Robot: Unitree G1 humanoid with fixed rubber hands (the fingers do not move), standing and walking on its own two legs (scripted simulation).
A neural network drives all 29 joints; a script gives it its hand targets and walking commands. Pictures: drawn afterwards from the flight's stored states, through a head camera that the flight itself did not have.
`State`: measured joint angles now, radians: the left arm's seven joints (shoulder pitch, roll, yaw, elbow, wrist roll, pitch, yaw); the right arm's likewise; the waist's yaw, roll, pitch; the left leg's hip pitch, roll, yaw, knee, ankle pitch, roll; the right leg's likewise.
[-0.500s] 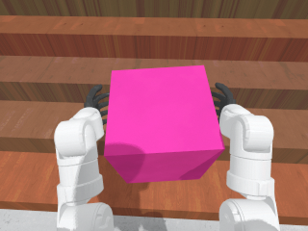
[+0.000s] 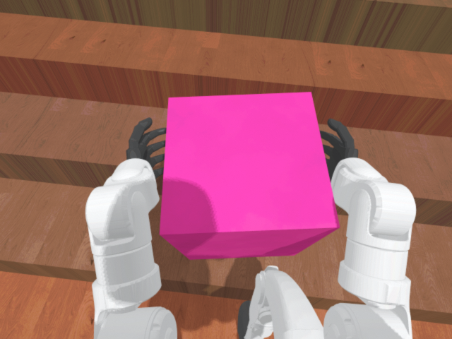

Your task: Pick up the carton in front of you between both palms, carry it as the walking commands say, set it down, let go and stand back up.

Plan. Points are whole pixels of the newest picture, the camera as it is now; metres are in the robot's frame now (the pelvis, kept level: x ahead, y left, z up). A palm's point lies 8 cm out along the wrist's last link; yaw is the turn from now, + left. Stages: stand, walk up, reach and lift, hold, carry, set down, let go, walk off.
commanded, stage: carry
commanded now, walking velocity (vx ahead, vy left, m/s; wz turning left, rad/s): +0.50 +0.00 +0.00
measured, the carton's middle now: (241, 188) +0.36 +0.00 +0.06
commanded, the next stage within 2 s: none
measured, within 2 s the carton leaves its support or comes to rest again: neither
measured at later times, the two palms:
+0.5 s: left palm out of the picture +0.69 +0.12 +0.38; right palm out of the picture +0.67 -0.18 +0.35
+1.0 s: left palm out of the picture +0.99 +0.06 +0.53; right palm out of the picture +1.00 -0.24 +0.54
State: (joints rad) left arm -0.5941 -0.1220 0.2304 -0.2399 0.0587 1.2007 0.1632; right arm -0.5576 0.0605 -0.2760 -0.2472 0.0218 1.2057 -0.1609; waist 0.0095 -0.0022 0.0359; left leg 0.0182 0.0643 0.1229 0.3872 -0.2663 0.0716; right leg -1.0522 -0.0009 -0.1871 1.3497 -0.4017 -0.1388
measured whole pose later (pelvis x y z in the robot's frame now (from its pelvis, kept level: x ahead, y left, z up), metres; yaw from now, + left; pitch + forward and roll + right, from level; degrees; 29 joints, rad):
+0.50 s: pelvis +0.33 -0.01 +0.19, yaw +0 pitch +4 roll +5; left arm -0.72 -0.03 0.34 -0.03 -0.01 1.26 0.14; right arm -0.72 0.06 -0.23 -0.06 -0.05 1.31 -0.20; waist -0.03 0.03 -0.08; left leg -0.94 0.00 0.25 1.22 -0.32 0.15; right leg 0.01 -0.05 -0.10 0.32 -0.15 -0.11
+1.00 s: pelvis +0.62 -0.11 +0.36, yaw -1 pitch +4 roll -4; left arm -0.84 -0.07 0.32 0.06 0.09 1.32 0.18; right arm -0.83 0.02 -0.39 0.07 -0.04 1.34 -0.16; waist 0.07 0.00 -0.07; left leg -0.07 0.21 0.14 0.39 -0.09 0.03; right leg -0.92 -0.03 -0.17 1.25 -0.44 -0.14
